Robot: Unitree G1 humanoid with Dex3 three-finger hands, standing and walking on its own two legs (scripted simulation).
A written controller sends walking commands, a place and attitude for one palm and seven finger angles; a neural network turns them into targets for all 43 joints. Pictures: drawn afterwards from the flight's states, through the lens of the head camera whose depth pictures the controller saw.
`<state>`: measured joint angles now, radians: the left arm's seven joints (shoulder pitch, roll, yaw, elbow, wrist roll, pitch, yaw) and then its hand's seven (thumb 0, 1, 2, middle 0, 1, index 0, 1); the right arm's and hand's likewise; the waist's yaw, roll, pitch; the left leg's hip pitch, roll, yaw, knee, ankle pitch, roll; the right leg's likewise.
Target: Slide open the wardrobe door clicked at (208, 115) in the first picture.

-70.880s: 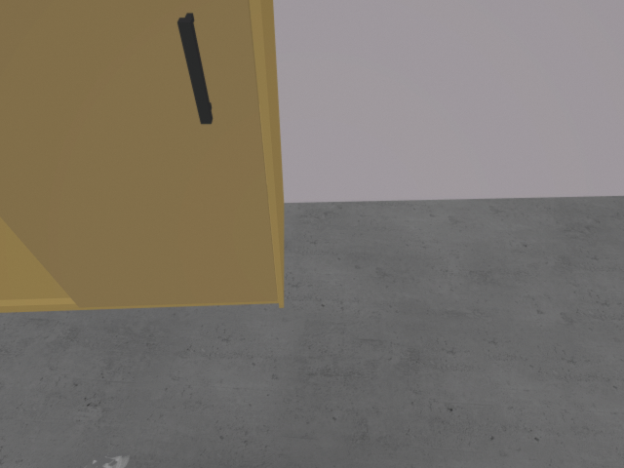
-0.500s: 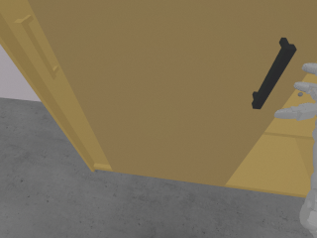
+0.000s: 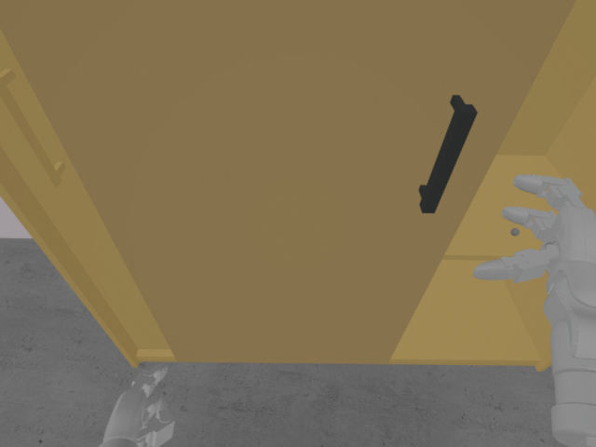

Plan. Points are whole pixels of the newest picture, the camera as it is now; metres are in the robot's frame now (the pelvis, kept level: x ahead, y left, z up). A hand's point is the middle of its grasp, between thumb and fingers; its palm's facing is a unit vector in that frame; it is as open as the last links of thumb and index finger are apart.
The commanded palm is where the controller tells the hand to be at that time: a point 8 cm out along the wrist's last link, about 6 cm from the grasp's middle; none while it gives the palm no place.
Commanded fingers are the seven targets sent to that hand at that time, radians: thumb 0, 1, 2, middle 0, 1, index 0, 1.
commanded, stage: slip the hand off the handle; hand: right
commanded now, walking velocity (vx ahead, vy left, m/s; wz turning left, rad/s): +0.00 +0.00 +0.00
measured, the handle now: (441, 157) +0.51 -0.21 +0.15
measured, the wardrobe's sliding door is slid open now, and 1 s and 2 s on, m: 0.53 0.53 0.53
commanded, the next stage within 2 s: draw the hand back to the body in 0.02 s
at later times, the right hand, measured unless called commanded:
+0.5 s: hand (534, 270) +0.29 -0.26 +0.15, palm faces +0.10 +0.99 -0.02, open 14.7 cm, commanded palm +0.25 -0.30 +0.16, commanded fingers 0.00 0.55 -0.20 0.25 1.15 0.25 1.15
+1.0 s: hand (569, 310) +0.23 -0.27 +0.15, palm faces +0.43 +0.85 -0.29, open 12.2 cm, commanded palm +0.18 -0.30 +0.17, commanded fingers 0.00 -0.32 -0.62 0.22 0.64 0.22 0.64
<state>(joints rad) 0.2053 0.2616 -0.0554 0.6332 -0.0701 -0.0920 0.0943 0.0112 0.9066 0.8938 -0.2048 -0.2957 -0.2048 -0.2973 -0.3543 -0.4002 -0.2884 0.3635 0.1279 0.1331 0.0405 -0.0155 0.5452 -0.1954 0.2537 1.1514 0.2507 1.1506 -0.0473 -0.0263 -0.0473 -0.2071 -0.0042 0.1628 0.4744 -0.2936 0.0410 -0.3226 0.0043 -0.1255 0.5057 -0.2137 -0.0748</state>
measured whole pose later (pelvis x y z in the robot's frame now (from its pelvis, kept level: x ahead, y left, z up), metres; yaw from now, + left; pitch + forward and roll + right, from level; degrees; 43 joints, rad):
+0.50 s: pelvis -0.01 +0.02 +0.00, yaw +2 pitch -1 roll +1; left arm 0.28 0.30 -0.05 0.61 -0.10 -0.15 0.10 0.01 0.91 0.89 -0.20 -0.30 -0.20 -0.30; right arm -0.12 -0.46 -0.44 0.27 0.34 0.09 0.38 -0.02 0.55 -0.20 0.25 1.15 0.25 1.15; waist -0.03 -0.04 -0.06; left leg -0.19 -0.04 0.13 0.49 -0.29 0.06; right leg -0.30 -0.04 -0.15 0.53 -0.22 -0.05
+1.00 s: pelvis +0.00 -0.01 +0.01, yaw +1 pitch -4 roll +1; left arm 0.21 0.24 -0.05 0.67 -0.02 -0.13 0.07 0.01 0.90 0.89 -0.21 -0.30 -0.21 -0.30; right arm 0.23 -0.34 -0.29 -0.18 0.09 -0.08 -0.10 -0.01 0.02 -0.45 0.24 0.84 0.24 0.84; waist -0.08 -0.05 0.02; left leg -0.05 -0.01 0.13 0.35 -0.23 0.03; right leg -0.15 0.02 -0.14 0.38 -0.17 -0.08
